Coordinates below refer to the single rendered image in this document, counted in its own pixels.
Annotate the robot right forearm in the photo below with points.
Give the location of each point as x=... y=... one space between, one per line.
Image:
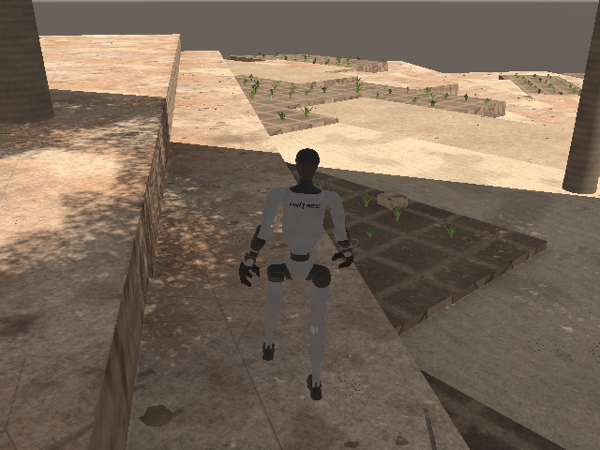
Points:
x=346 y=245

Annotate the left robot upper arm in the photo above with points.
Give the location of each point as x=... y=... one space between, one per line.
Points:
x=274 y=196

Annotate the right robot hand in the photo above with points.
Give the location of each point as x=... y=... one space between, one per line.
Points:
x=349 y=260

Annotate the humanoid robot head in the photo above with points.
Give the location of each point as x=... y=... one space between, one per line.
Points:
x=307 y=161

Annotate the robot left thigh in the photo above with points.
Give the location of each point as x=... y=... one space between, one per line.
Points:
x=276 y=272

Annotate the robot left forearm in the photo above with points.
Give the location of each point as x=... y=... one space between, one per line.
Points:
x=254 y=249

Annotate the left robot hand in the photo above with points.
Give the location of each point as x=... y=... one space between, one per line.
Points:
x=243 y=272

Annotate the right robot upper arm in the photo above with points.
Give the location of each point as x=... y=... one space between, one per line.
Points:
x=337 y=213

